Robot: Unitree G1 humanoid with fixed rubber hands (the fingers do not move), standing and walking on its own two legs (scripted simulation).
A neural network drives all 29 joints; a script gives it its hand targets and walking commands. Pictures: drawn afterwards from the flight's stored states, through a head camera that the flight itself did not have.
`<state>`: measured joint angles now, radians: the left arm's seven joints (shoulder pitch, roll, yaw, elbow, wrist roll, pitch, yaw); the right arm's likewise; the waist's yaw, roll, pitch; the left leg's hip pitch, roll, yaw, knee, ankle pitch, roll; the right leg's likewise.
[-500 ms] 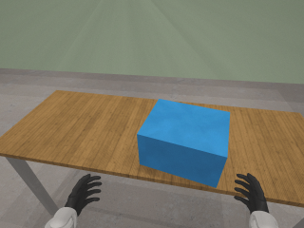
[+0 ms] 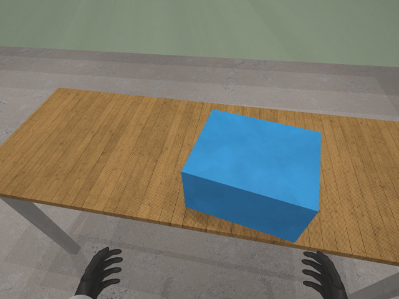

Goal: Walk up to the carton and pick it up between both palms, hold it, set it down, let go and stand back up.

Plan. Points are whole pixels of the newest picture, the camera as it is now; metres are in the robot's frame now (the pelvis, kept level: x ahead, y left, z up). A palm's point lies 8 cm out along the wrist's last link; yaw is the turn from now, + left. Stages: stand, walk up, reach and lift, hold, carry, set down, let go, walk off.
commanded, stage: set down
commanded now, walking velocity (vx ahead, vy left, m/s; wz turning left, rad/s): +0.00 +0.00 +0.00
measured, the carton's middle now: (250, 171) +0.44 -0.09 -0.03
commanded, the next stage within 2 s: let go in 0.80 s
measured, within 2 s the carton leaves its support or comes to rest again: neither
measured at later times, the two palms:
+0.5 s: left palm (101, 286) +0.18 +0.24 -0.08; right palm out of the picture +0.16 -0.21 -0.09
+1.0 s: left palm out of the picture +0.15 +0.20 -0.10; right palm out of the picture +0.15 -0.26 -0.10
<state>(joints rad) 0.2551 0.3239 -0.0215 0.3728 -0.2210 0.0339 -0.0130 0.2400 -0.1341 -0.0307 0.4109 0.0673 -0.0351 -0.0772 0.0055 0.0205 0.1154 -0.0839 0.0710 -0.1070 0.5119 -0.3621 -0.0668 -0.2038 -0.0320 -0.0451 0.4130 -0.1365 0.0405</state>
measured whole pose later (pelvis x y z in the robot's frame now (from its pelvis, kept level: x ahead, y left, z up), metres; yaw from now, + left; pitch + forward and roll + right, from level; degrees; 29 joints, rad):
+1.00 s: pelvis +0.01 -0.01 +0.00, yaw -3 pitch -5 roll -1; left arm 0.18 0.15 -0.01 0.54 0.03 0.24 0.04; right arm 0.06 -0.20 -0.13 0.93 -0.07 -0.20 0.06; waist 0.04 0.02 0.14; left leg -0.01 0.08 -0.04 0.43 -0.34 -0.08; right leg -0.21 -0.02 0.01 0.45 -0.16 0.03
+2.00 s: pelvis +0.01 +0.02 -0.01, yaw -4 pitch +0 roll +1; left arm 0.44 0.10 0.02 1.04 0.02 -0.01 0.03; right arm 0.39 -0.10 -0.06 1.12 -0.02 0.00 -0.01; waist 0.01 0.00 -0.10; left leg -0.15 0.00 -0.01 0.52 -0.38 -0.02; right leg -0.37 -0.08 0.06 0.55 -0.20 0.08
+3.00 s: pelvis +0.04 +0.03 -0.01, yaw -6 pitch -3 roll +0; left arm 0.31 0.10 0.02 1.19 0.00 0.02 0.05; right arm 0.36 -0.07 -0.03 1.21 -0.01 -0.01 -0.05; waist 0.00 -0.02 0.01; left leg 0.00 0.01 0.03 0.47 -0.42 -0.01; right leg -0.26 -0.07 0.09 0.56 -0.26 0.10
